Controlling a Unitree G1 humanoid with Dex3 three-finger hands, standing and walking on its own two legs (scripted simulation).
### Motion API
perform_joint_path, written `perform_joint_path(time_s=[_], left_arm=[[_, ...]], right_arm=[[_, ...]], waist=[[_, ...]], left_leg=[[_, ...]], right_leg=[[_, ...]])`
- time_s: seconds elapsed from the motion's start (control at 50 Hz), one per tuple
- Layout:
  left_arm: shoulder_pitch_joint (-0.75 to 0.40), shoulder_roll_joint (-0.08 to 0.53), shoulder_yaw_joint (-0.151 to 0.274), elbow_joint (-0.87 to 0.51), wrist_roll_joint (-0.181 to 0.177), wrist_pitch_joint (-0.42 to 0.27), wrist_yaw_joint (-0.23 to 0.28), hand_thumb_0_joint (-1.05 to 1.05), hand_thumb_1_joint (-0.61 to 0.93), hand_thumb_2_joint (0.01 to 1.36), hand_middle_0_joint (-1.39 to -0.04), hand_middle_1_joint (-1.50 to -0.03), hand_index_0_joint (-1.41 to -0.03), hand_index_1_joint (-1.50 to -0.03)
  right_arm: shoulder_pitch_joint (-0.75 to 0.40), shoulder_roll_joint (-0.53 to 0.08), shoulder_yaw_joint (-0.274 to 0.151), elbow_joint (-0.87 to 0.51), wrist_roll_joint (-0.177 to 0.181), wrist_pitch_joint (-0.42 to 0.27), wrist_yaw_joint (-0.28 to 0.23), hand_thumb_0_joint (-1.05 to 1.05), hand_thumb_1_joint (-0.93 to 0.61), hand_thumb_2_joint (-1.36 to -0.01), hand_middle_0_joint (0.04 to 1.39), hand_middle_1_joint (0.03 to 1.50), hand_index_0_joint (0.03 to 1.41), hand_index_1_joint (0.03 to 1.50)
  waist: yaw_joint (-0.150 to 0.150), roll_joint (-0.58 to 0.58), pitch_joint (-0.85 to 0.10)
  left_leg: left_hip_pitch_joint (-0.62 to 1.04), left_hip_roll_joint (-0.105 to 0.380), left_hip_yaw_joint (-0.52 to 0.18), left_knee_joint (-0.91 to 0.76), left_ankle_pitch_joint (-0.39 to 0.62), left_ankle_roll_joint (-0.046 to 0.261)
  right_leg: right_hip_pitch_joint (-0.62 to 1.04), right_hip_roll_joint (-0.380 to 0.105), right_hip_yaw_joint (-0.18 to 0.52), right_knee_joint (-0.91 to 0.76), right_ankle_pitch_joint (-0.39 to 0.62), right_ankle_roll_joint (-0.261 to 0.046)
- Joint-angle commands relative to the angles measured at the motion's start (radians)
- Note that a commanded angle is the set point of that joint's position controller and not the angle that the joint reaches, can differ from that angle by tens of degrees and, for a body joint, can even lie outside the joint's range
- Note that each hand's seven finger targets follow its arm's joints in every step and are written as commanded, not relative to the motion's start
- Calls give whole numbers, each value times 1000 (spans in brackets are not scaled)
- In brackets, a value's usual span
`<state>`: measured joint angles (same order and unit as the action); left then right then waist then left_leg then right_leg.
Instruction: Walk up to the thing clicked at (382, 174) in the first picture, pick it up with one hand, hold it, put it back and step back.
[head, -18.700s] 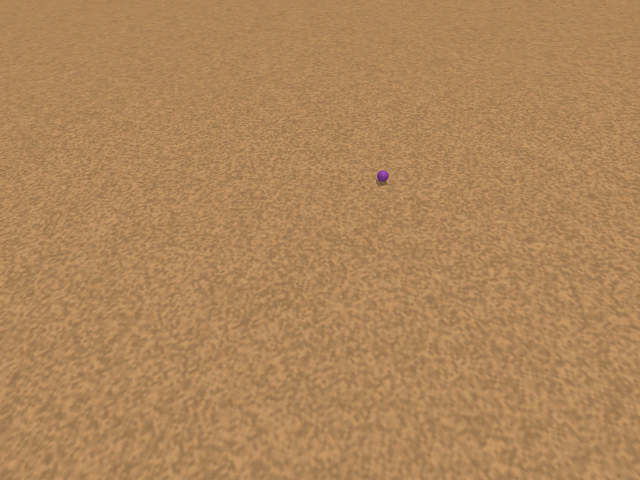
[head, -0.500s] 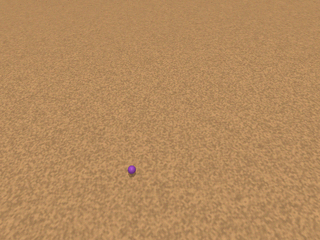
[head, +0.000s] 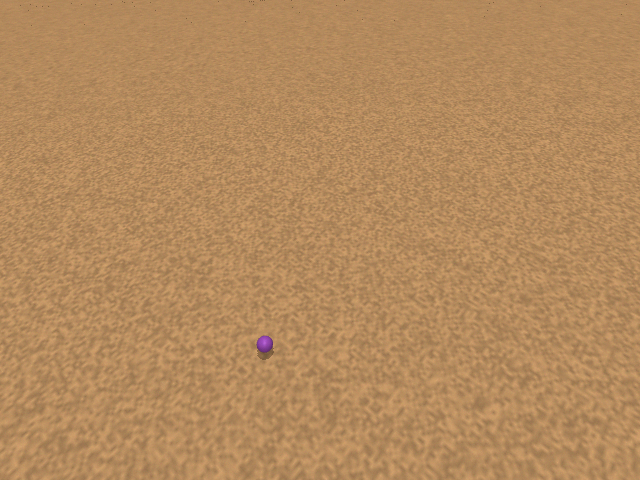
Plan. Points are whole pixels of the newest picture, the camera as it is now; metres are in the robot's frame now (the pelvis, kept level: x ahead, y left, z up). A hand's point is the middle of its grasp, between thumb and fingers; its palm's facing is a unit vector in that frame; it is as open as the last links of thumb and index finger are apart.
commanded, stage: walk up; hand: left
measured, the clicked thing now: (264, 344) +0.70 +0.25 -0.75
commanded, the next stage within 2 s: none
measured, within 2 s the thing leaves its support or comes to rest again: neither
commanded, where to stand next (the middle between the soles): +0.32 +0.00 m, yaw +1 degrees
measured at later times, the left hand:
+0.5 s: hand (133, 461) +0.20 +0.31 -0.16, palm faces -0.11 -0.94 -0.31, open 7.4 cm
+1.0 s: hand (194, 352) +0.38 +0.27 -0.18, palm faces -0.06 -0.95 -0.32, open 7.4 cm
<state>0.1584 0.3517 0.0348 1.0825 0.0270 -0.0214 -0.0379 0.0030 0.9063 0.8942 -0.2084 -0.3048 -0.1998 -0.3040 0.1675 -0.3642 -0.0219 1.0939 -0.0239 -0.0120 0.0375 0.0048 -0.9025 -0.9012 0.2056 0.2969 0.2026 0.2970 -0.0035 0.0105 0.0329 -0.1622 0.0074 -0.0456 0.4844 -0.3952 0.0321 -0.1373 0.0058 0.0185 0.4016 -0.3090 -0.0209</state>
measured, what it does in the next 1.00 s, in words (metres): walks ahead: left foot, then right foot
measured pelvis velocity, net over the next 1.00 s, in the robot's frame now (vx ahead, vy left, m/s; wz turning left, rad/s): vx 0.27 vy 0.02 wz -0.04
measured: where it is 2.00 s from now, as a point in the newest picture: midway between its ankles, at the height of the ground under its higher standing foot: (343, 475)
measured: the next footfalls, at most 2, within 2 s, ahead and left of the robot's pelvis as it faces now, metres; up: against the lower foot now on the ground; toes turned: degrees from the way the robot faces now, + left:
left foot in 0.16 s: +0.12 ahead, +0.15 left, +0.00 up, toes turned +3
right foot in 0.62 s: +0.30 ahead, -0.15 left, +0.00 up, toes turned -3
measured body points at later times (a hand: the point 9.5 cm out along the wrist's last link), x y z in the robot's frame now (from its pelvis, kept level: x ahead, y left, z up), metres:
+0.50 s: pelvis +0.13 +0.04 -0.01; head +0.15 +0.06 +0.44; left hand +0.21 +0.36 -0.14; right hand +0.12 -0.28 -0.11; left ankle +0.08 +0.15 -0.75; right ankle +0.25 -0.12 -0.71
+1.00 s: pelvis +0.27 +0.02 -0.03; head +0.30 +0.03 +0.41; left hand +0.38 +0.32 -0.16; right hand +0.32 -0.31 -0.13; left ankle +0.35 +0.13 -0.75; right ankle +0.28 -0.11 -0.74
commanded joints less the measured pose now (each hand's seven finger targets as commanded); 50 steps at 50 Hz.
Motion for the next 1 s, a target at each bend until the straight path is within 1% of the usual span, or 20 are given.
perform_joint_path(time_s=[0.0,0.08,0.14,0.16,0.18,0.24,0.32,0.5,0.56,0.58,0.6,0.62,0.64,0.74,0.84,0.9,0.92,0.94,0.96,0.98], left_arm=[[111,327,105,-86,14,-33,16,0,900,900,-200,-300,-200,-300],[-25,320,101,-174,15,-30,2,0,900,900,-200,-300,-200,-300],[-34,219,63,-223,6,-7,-8,0,900,900,-200,-300,-200,-300],[-5,140,44,-246,-2,-8,-5,0,900,900,-200,-300,-200,-300],[18,224,65,-229,2,-4,6,0,900,900,-200,-300,-200,-300],[118,279,71,-181,-19,-12,-1,0,900,900,-200,-300,-200,-300],[129,268,73,-186,-9,-9,-21,0,900,900,-200,-300,-200,-300],[-33,200,69,-298,-4,-13,-47,0,900,900,-200,-300,-200,-300],[66,206,86,-286,-6,-19,-37,0,900,900,-200,-300,-200,-300],[151,249,106,-267,-4,-27,-29,0,900,900,-200,-300,-200,-300],[262,312,133,-259,4,-33,-18,0,900,900,-200,-300,-200,-300],[288,378,141,-277,-8,-35,-10,0,900,900,-200,-300,-200,-300],[242,374,141,-295,-27,-30,-8,0,900,900,-200,-300,-200,-300],[89,261,99,-354,-21,-30,5,0,900,900,-200,-300,-200,-300],[65,251,74,-366,-9,-16,19,0,900,900,-200,-300,-200,-300],[1,217,51,-380,-26,16,22,0,900,900,-200,-300,-200,-300],[16,193,45,-382,-31,27,23,0,900,900,-200,-300,-200,-300],[74,199,50,-358,-41,44,28,0,900,900,-200,-300,-200,-300],[69,249,67,-324,-38,59,35,0,900,900,-200,-300,-200,-300],[61,247,68,-321,-33,62,37,0,900,900,-200,-300,-200,-300]], right_arm=[[-117,-221,-74,-151,-20,-36,-7,0,-900,-900,200,300,200,300],[31,-209,-93,-155,-13,-51,12,0,-900,-900,200,300,200,300],[265,-243,-140,-99,-27,-62,-8,0,-900,-900,200,300,200,300],[355,-359,-166,-105,-45,-68,-19,0,-900,-900,200,300,200,300],[234,-404,-167,-163,-25,-74,-20,0,-900,-900,200,300,200,300],[90,-296,-123,-228,0,-83,-24,0,-900,-900,200,300,200,300],[149,-279,-119,-249,4,-95,-23,0,-900,-900,200,300,200,300],[228,-294,-117,-308,9,-80,-23,0,-900,-900,200,300,200,300],[202,-299,-114,-341,13,-74,-33,0,-900,-900,200,300,200,300],[227,-259,-97,-350,17,-75,-34,0,-900,-900,200,300,200,300],[261,-216,-79,-365,23,-78,-38,0,-900,-900,200,300,200,300],[296,-182,-65,-379,34,-76,-38,0,-900,-900,200,300,200,300],[274,-266,-86,-354,25,-68,-51,0,-900,-900,200,300,200,300],[323,-233,-83,-298,21,-66,-30,0,-900,-900,200,300,200,300],[277,-183,-72,-278,10,-65,-46,0,-900,-900,200,300,200,300],[275,-226,-89,-275,0,-71,-66,0,-900,-900,200,300,200,300],[247,-304,-105,-294,-11,-73,-72,0,-900,-900,200,300,200,300],[196,-359,-108,-326,1,-74,-74,0,-900,-900,200,300,200,300],[158,-369,-111,-323,5,-69,-75,0,-900,-900,200,300,200,300],[129,-343,-103,-321,1,-69,-82,0,-900,-900,200,300,200,300]], waist=[[92,-128,136],[-6,-197,57],[-122,23,-2],[-156,320,-5],[-104,194,33],[-4,85,115],[-19,115,111],[-54,106,76],[19,75,42],[61,-24,-20],[109,-188,-107],[98,-337,-133],[98,-198,-86],[3,-163,46],[10,-140,-34],[-38,-39,-45],[-26,84,-48],[1,155,-58],[-12,139,-50],[0,102,-44]], left_leg=[[-471,53,-1,283,-72,-1],[-164,79,21,129,-31,6],[334,3,49,-49,118,-7],[329,273,-417,-280,-293,68],[147,404,-631,-380,-501,155],[54,298,-334,-318,-202,128],[62,260,-136,-315,117,141],[73,210,17,-166,465,125],[6,226,12,-5,567,115],[-43,166,61,184,604,85],[-162,89,103,470,442,47],[-397,-69,120,695,-103,13],[-382,-15,2,789,-168,12],[-283,50,19,574,-15,-10],[-104,25,101,219,118,-41],[27,29,59,67,381,-2],[2,202,-182,-16,427,61],[-128,397,-426,-126,415,197],[-168,422,-489,-139,347,270],[-143,378,-422,-106,365,252]], right_leg=[[159,-349,442,-273,-260,-239],[-36,-254,241,-217,-191,-182],[-428,-58,24,190,-219,-86],[-600,105,-10,544,-310,-45],[-563,52,136,657,-270,-44],[-493,-43,158,648,-54,-32],[-433,-54,111,515,33,22],[-264,-39,-79,203,147,-21],[-80,-19,-81,143,110,-49],[81,-7,-67,106,100,-72],[229,-139,130,31,59,-124],[322,-393,566,-101,20,-248],[191,-430,604,-115,-23,-313],[-112,-223,145,-100,164,-230],[-173,-236,62,84,527,-218],[-305,-161,40,238,231,-116],[-357,-65,9,348,51,-57],[-262,19,-3,504,-224,-17],[-224,-4,71,640,-321,-16],[-265,-8,111,665,-310,-18]])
